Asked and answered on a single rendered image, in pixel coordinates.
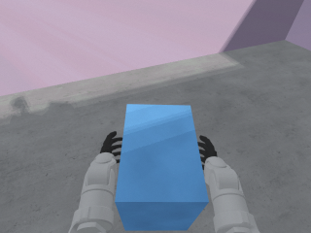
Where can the right robot forearm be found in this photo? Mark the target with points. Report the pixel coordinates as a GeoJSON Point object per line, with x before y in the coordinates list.
{"type": "Point", "coordinates": [229, 203]}

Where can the carton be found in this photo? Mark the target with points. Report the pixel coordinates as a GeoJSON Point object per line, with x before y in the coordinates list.
{"type": "Point", "coordinates": [161, 184]}

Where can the left robot hand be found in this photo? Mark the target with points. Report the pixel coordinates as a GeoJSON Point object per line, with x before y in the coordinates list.
{"type": "Point", "coordinates": [107, 145]}

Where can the left robot forearm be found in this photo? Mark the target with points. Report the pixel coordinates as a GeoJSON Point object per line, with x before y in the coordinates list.
{"type": "Point", "coordinates": [95, 213]}

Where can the right robot hand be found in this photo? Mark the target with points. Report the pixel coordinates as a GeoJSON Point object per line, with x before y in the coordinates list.
{"type": "Point", "coordinates": [209, 149]}

